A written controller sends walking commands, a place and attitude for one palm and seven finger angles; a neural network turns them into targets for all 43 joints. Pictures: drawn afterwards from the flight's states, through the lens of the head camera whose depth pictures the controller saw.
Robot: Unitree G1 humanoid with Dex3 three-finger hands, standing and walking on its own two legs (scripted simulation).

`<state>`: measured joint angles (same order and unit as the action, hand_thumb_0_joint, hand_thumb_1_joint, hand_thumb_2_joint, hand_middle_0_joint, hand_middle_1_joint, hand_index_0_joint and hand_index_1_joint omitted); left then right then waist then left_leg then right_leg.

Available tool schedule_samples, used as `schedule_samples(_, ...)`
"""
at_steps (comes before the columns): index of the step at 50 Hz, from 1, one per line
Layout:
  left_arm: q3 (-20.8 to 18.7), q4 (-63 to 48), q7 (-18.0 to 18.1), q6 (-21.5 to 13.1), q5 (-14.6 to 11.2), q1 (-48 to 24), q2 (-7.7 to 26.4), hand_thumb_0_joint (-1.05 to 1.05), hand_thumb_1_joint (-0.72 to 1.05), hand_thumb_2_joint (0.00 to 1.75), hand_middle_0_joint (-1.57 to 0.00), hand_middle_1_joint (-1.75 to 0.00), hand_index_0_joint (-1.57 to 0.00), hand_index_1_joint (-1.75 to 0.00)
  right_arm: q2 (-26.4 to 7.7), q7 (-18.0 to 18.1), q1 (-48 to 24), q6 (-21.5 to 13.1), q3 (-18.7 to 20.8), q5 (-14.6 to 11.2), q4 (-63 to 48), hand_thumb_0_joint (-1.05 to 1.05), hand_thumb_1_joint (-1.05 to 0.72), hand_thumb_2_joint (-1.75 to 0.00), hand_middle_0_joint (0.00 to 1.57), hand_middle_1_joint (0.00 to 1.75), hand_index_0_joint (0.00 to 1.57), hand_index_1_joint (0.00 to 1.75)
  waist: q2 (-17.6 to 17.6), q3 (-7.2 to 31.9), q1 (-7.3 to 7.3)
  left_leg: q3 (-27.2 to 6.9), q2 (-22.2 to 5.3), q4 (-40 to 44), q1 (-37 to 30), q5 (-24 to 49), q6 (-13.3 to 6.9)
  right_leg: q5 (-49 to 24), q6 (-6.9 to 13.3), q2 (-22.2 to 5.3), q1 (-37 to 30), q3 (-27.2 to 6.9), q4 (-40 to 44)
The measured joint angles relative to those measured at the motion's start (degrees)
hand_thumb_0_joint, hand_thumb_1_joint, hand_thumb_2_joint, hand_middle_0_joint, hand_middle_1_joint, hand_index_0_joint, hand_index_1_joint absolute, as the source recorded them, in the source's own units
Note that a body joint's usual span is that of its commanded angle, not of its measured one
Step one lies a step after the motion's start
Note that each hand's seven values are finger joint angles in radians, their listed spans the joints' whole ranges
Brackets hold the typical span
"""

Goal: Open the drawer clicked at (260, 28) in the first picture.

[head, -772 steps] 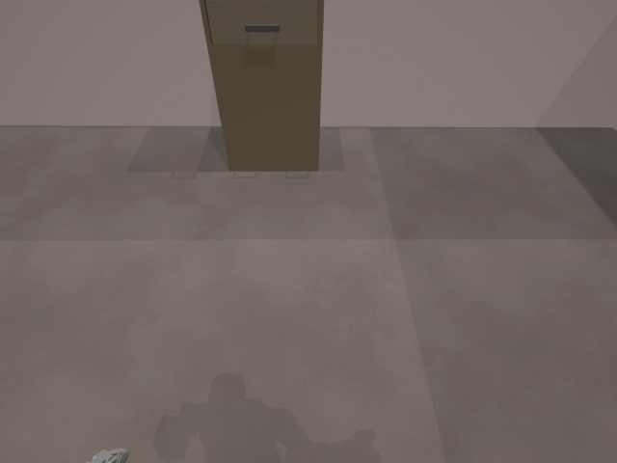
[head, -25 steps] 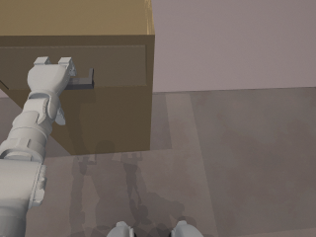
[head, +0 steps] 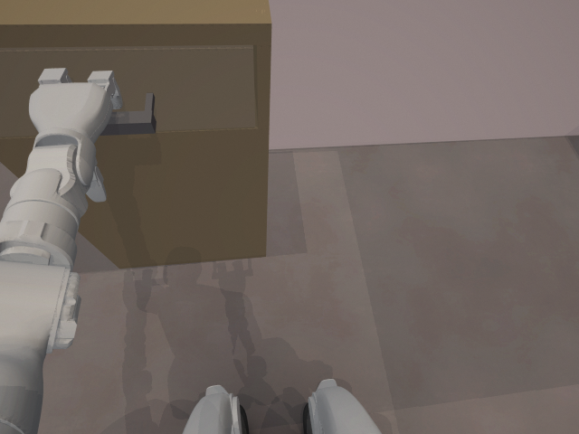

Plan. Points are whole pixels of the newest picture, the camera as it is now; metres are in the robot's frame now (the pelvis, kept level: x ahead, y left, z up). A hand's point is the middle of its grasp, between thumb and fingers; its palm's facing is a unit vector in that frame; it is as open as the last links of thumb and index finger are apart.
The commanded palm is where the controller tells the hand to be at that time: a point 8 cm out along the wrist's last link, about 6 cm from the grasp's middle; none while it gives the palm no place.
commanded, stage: lower the fingers behind the handle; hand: left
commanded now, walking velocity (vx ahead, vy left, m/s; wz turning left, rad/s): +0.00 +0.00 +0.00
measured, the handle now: (107, 112) +0.58 +0.22 +0.04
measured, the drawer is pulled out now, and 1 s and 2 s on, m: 0.00 0.00 0.00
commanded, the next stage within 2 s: lift the fingers back up to retry in 0.18 s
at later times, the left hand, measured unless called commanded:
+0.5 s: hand (90, 138) +0.53 +0.23 +0.05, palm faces -0.06 -0.01 -1.00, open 13.8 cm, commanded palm +0.52 +0.23 +0.10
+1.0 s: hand (64, 116) +0.52 +0.25 +0.09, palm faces -0.09 -0.03 -1.00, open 13.8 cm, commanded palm +0.51 +0.24 +0.15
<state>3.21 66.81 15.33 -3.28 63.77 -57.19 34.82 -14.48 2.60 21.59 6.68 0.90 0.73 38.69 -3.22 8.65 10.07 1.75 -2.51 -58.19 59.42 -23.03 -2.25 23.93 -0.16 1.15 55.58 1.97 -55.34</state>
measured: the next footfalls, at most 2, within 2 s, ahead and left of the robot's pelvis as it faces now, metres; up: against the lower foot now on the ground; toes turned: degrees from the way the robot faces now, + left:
none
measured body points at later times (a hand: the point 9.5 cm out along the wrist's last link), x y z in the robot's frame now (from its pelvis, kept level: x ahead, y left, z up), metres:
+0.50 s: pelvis -0.01 +0.00 +0.00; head +0.13 +0.01 +0.43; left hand +0.52 +0.23 +0.10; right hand -0.02 -0.27 -0.11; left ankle +0.03 +0.10 -0.67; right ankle +0.01 -0.13 -0.67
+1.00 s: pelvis +0.05 +0.00 +0.04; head +0.13 +0.00 +0.48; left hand +0.52 +0.24 +0.15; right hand +0.05 -0.27 -0.09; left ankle +0.03 +0.10 -0.67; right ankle +0.01 -0.13 -0.67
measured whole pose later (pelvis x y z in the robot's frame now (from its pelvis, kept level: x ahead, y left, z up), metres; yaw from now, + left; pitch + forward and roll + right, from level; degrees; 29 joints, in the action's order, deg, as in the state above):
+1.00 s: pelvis +0.05 +0.00 +0.04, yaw +0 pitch +18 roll -2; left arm 1.9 59.1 10.7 -4.0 60.0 -47.0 31.6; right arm -14.6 1.7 21.4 8.6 2.7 -0.1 40.4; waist -3.6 8.5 6.5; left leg 2.5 -2.0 -44.5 41.2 -21.6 -2.0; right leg 21.5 -0.4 1.2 37.0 1.1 -40.4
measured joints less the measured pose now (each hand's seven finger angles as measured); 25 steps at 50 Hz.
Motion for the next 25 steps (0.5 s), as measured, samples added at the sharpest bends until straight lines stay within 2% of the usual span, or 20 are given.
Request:
schedule_samples(11, -0.9, -0.5, -0.6, -2.1, -0.9, -0.7, 1.5, 0.00, -0.49, 0.30, -0.19, -1.28, -0.32, -1.20, -0.4, 0.5, 1.1, -1.0, -0.3, -0.3, 0.3, 0.00, -0.90, -0.90, 0.20, 0.30, 0.20, 0.30, -0.2, -0.3, 0.24, 0.0, 0.0, -1.5, 2.3, 0.2, -0.2, -0.2, -0.1, 0.0, 2.3, 0.0, -1.5)
schedule_samples(18, -1.7, -1.3, -0.4, -1.9, -0.5, -0.8, 1.6, 0.00, -0.49, 0.30, -0.20, -1.28, -0.32, -1.20, -0.5, 0.4, 0.6, -1.2, -0.4, -0.3, 0.0, 0.00, -0.90, -0.90, 0.20, 0.30, 0.20, 0.30, -0.2, -0.2, 0.53, -0.1, -0.1, -1.7, 3.0, 0.4, -0.2, -0.4, -0.2, 0.1, 2.9, 0.0, -1.5)
schedule_samples(25, -1.2, -1.4, -1.2, -0.4, -1.3, 0.0, 0.4, 0.00, -0.49, 0.30, -0.21, -1.24, -0.32, -1.20, -0.3, 0.5, 0.4, -1.2, -0.3, -0.4, 0.1, 0.00, -0.90, -0.90, 0.20, 0.30, 0.20, 0.30, -0.3, -1.0, 0.49, 0.0, 0.0, 1.1, -0.2, 1.1, -0.3, -1.4, -0.4, 0.0, -0.5, 0.0, 1.6)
